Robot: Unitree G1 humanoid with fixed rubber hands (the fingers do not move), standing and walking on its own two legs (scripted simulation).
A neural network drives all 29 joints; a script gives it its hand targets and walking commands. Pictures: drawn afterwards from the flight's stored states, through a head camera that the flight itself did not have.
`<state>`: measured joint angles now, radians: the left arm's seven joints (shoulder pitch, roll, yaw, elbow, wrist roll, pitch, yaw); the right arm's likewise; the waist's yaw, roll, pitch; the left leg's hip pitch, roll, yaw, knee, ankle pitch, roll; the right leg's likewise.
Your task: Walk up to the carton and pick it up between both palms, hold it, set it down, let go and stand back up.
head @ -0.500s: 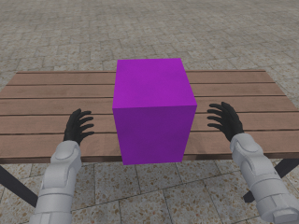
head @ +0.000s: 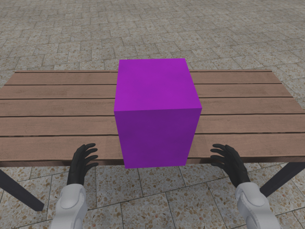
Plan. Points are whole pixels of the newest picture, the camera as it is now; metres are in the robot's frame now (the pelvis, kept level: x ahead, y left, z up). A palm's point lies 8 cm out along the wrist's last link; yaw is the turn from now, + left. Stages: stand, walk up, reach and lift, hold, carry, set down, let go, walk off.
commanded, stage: set down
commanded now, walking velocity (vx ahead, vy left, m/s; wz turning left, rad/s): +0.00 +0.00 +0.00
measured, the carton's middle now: (154, 115) +0.48 +0.03 +0.02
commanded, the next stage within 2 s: let go in 1.38 s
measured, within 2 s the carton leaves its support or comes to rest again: neither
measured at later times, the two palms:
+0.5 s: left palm (76, 198) +0.21 +0.22 -0.01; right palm (230, 194) +0.24 -0.18 -0.02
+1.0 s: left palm (71, 215) +0.18 +0.23 -0.05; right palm (229, 211) +0.21 -0.19 -0.06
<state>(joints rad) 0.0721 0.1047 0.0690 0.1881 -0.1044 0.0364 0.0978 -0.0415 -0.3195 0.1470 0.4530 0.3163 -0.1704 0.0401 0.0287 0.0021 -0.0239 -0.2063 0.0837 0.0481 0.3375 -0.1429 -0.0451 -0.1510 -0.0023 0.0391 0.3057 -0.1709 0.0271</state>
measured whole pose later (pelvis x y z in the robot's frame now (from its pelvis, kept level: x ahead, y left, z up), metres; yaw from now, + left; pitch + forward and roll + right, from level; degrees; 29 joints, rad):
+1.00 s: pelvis +0.02 +0.00 +0.00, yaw +0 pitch -3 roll +0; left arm 0.26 0.16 0.05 0.30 -0.03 0.12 -0.02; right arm 0.12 -0.21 0.14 0.66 0.09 -0.26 -0.02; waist 0.03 0.01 0.07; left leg -0.11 0.07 0.05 0.34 -0.18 -0.05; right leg -0.06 -0.02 0.04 0.31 -0.21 0.03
